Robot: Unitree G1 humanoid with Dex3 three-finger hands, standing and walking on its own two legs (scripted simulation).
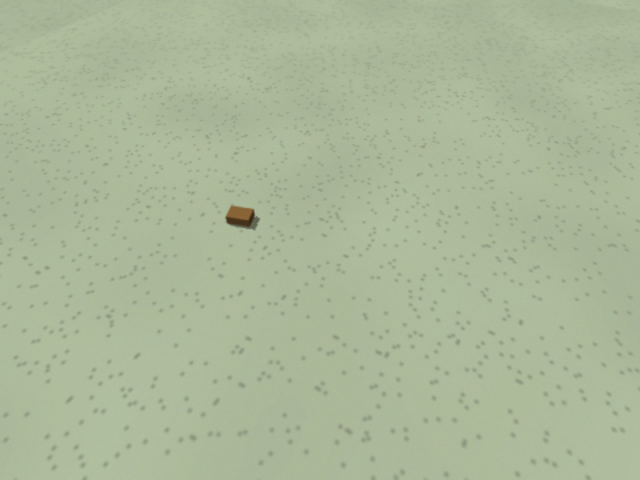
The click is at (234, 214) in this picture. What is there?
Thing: flat box
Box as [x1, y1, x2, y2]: [226, 206, 254, 226]
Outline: 231,206 226,215 227,222 249,226 254,215 253,209
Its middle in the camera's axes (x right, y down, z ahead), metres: -0.34 -0.11 +1.71
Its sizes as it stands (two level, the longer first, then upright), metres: 0.102 0.069 0.041
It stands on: the floor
